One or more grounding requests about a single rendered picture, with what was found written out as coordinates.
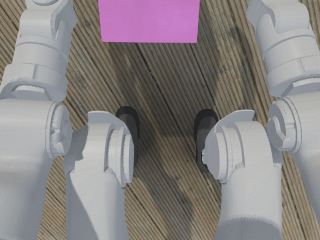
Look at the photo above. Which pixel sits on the robot left upper arm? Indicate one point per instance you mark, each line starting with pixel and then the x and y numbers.
pixel 32 134

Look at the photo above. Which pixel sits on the robot left forearm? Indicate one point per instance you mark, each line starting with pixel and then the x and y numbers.
pixel 41 55

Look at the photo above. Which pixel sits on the carton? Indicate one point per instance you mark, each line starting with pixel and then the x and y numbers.
pixel 149 21

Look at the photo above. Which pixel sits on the robot right foot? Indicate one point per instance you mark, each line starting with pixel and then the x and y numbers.
pixel 205 120

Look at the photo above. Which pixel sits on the robot right upper arm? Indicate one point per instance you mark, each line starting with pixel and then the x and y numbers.
pixel 294 126

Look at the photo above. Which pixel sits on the robot left thigh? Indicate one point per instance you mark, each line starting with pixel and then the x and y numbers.
pixel 95 193

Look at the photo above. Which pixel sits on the robot right forearm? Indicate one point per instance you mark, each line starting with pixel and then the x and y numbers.
pixel 287 45

